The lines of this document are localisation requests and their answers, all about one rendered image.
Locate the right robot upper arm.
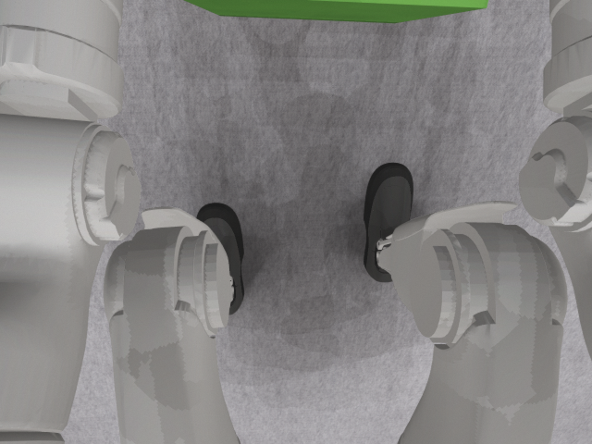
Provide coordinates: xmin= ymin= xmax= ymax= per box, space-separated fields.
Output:
xmin=519 ymin=108 xmax=592 ymax=361

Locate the right robot forearm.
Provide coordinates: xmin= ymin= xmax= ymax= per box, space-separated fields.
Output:
xmin=543 ymin=0 xmax=592 ymax=117

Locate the left robot upper arm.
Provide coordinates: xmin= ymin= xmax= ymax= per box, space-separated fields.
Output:
xmin=0 ymin=114 xmax=141 ymax=444

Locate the right robot foot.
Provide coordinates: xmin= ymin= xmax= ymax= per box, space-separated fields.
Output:
xmin=364 ymin=163 xmax=413 ymax=282

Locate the carton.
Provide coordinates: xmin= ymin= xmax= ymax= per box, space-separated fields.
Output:
xmin=184 ymin=0 xmax=488 ymax=23

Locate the right robot thigh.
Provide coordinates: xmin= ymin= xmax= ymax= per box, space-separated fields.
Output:
xmin=397 ymin=222 xmax=563 ymax=444

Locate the left robot forearm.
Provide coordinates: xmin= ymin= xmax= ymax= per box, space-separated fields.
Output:
xmin=0 ymin=0 xmax=124 ymax=122

